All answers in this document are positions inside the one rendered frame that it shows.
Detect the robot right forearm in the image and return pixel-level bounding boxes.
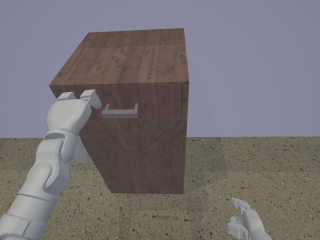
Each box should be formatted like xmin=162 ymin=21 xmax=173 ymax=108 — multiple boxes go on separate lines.
xmin=248 ymin=230 xmax=272 ymax=240

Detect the drawer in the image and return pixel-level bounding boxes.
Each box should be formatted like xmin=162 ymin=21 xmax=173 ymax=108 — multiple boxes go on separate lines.
xmin=57 ymin=84 xmax=182 ymax=120

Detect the robot left forearm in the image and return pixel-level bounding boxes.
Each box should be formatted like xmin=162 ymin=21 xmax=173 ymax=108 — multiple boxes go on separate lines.
xmin=0 ymin=129 xmax=78 ymax=240

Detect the cabinet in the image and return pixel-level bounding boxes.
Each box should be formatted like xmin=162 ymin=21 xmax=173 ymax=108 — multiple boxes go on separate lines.
xmin=49 ymin=28 xmax=189 ymax=194

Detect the handle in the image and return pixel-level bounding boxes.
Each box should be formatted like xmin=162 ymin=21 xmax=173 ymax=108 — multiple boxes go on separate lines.
xmin=101 ymin=103 xmax=139 ymax=119

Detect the right robot hand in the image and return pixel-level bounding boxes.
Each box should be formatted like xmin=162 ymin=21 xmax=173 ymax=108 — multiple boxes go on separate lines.
xmin=227 ymin=197 xmax=266 ymax=240

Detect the left robot hand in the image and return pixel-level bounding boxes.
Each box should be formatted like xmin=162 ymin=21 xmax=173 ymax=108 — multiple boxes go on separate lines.
xmin=46 ymin=89 xmax=102 ymax=164

